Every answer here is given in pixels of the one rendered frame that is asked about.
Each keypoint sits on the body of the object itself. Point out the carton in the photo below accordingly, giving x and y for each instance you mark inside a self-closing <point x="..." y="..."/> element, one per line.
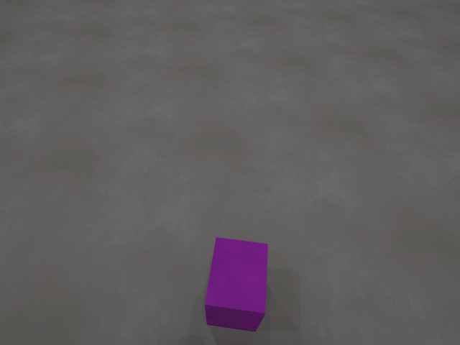
<point x="236" y="294"/>

